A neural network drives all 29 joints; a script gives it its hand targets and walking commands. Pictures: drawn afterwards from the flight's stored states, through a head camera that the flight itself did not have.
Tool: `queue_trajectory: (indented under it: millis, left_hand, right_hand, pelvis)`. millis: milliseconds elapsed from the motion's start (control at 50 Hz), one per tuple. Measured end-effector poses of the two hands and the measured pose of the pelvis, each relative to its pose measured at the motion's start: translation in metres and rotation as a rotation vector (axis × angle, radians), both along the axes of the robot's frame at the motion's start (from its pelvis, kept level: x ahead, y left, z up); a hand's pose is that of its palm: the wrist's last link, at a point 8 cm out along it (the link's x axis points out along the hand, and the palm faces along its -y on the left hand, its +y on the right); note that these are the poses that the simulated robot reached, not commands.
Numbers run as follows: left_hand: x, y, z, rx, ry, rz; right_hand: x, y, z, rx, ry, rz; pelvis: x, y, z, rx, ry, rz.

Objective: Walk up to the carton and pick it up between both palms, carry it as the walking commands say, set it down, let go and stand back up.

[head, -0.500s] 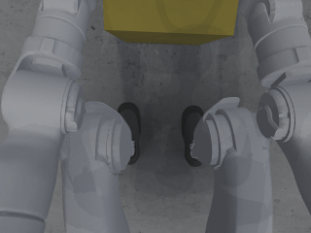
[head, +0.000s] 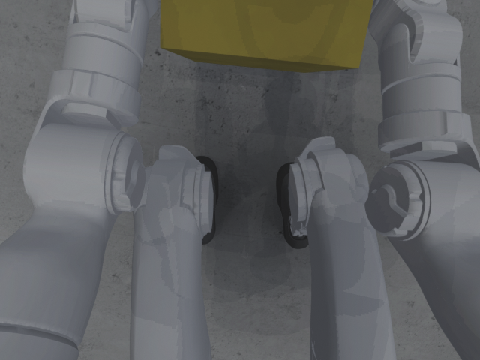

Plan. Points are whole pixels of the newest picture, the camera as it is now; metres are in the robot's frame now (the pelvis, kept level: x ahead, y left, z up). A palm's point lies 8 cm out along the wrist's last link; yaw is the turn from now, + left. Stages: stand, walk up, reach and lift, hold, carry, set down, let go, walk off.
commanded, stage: reach and lift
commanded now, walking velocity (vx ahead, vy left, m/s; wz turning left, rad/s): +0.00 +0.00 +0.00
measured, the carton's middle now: out of the picture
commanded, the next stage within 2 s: none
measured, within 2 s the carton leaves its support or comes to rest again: neither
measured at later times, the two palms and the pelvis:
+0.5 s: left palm out of the picture +0.55 +0.14 -0.08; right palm out of the picture +0.53 -0.15 -0.07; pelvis -0.01 +0.00 +0.04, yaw +0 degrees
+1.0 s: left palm out of the picture +0.53 +0.14 -0.01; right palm out of the picture +0.51 -0.15 +0.00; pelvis -0.02 +0.00 +0.09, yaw +0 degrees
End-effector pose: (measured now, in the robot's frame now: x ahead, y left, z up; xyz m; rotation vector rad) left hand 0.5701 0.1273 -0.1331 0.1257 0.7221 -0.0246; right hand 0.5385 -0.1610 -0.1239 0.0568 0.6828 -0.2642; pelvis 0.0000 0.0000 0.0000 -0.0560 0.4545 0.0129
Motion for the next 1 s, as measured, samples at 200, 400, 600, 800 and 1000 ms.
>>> queue_trajectory:
  millis: [200,400,600,800,1000]
  left_hand:
    - [-0.006,-0.003,0.004,-0.014,-0.009,0.020]
    - [-0.015,0.012,0.039,-0.026,-0.025,0.054]
    - [-0.019,0.009,0.071,-0.041,-0.042,0.041]
    - [-0.031,0.005,0.095,-0.042,-0.034,0.041]
    - [-0.038,0.008,0.126,-0.029,-0.031,0.056]
  right_hand:
    - [0.002,-0.004,0.010,0.007,-0.013,0.004]
    - [-0.005,0.011,0.040,0.022,-0.032,0.012]
    - [-0.017,0.009,0.071,0.010,-0.050,-0.008]
    - [-0.028,0.006,0.099,0.008,-0.041,-0.010]
    - [-0.032,0.008,0.124,0.021,-0.039,0.003]
  pelvis:
    - [0.001,-0.005,0.012,0.029,0.018,-0.015]
    - [-0.001,-0.007,0.031,0.028,-0.016,-0.008]
    - [-0.011,0.001,0.049,0.010,-0.039,-0.002]
    - [-0.018,0.007,0.068,0.014,-0.059,-0.002]
    - [-0.020,0.004,0.090,0.021,-0.081,-0.001]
